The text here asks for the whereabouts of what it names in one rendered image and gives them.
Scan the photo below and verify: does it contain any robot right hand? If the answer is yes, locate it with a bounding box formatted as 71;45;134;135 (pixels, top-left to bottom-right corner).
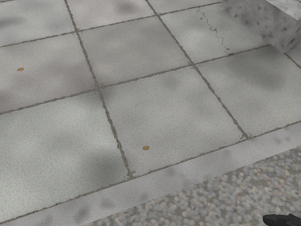
262;214;301;226

